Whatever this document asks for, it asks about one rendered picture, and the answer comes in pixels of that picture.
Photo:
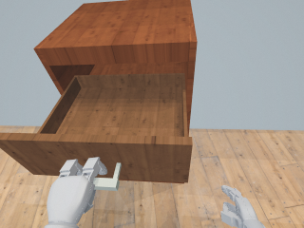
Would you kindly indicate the left robot hand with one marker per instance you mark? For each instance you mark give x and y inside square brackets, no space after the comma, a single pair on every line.
[73,193]

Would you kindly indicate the drawer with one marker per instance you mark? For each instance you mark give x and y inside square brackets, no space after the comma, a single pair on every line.
[137,120]

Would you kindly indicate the cabinet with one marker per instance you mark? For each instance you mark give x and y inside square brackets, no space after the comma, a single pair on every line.
[124,37]

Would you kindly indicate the handle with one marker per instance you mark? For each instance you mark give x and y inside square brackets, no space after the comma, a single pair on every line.
[109,184]

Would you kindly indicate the right robot hand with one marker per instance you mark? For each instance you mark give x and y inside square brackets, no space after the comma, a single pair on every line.
[234,215]

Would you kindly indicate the right robot forearm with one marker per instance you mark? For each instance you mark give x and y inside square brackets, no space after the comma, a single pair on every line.
[252,223]

